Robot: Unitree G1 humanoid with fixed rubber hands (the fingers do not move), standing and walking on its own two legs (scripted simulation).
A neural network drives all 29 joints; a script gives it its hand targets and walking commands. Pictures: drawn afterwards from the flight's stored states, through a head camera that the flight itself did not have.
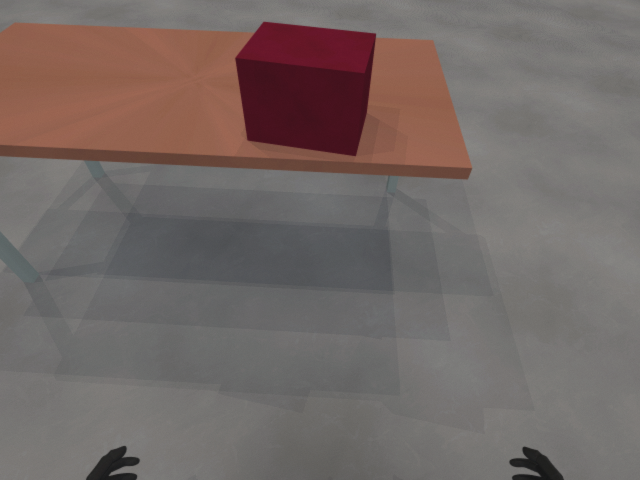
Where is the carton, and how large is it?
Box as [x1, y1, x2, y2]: [235, 22, 375, 155]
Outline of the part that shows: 263,22 235,58 247,139 355,155 366,113 375,34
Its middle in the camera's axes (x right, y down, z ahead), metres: -0.03 -0.37 +0.94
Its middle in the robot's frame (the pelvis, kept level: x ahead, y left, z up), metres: +0.94 +0.04 +0.00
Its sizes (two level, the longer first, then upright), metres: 0.273 0.197 0.205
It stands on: a table, 0.66 m high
